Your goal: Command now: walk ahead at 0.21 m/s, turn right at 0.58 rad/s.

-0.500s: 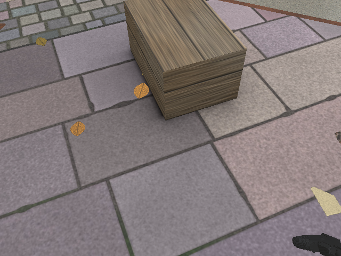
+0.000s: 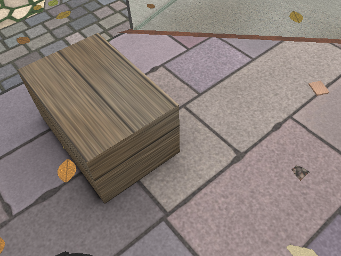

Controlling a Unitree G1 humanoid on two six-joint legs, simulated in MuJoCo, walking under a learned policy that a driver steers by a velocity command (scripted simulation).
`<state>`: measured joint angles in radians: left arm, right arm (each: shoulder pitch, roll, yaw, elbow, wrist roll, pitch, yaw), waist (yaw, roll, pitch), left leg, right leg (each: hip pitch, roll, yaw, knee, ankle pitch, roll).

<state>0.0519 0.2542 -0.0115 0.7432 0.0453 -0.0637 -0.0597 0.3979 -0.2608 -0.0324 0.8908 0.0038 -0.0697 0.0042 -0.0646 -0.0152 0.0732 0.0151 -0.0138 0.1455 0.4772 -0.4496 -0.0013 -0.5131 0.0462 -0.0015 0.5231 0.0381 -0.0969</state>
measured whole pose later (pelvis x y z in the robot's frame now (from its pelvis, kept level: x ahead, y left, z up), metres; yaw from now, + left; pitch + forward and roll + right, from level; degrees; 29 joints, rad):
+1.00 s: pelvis +0.26 -0.09 +0.00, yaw -53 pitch +2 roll +1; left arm 0.05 0.34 0.05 0.66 0.04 0.03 -0.12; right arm 0.49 -0.31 -0.05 0.85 -0.04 -0.08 -0.01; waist -0.09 -0.04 -0.01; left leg 0.17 0.04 0.26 0.21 -0.40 -0.05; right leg -0.77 -0.07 -0.02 1.02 -0.14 -0.05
